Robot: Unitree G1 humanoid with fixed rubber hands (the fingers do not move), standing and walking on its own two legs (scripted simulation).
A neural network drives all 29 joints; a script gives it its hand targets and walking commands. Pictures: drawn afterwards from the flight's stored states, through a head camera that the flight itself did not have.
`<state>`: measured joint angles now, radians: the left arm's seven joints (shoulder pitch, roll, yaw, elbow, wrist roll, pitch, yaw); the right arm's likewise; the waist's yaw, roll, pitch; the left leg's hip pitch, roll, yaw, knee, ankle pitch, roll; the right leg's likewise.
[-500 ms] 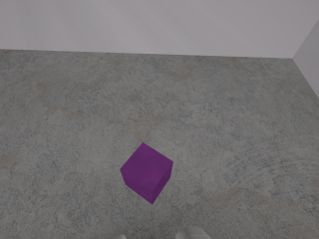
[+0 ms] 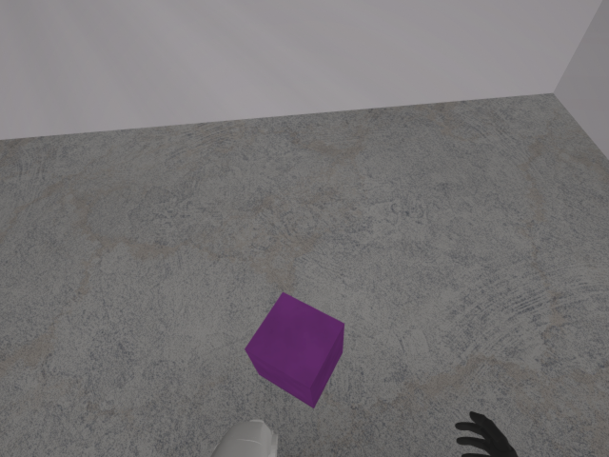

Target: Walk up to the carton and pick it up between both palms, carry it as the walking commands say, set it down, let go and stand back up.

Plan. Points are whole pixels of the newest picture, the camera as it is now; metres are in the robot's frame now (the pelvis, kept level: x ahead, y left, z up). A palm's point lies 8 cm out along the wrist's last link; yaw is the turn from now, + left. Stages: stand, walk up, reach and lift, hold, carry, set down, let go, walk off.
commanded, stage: walk up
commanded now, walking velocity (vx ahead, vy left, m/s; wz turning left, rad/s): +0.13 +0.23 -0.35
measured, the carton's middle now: (298, 350) +0.45 +0.12 -0.66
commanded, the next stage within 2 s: none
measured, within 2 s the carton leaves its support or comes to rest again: neither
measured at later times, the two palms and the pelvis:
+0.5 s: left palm (104, 365) +0.22 +0.37 -0.12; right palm out of the picture +0.04 -0.12 -0.17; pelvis +0.07 +0.13 -0.03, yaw -11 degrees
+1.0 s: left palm (57, 335) +0.27 +0.50 -0.15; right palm out of the picture +0.10 -0.03 -0.10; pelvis +0.12 +0.26 -0.01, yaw -18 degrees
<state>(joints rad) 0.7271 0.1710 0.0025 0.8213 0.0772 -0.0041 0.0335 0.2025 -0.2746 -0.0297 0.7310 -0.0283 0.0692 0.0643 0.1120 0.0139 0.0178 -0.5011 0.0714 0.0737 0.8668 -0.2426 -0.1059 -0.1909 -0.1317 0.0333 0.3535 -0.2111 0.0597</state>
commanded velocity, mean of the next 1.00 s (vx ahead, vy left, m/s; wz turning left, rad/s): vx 0.05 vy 0.19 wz -0.30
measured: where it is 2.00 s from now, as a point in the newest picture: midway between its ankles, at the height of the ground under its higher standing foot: outside the picture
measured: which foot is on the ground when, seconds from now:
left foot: up 0.00-0.10, down 0.12-0.48, up 0.50-0.84, down 0.86-1.00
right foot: down 0.00-0.12, up 0.14-0.46, down 0.48-0.86, up 0.88-1.00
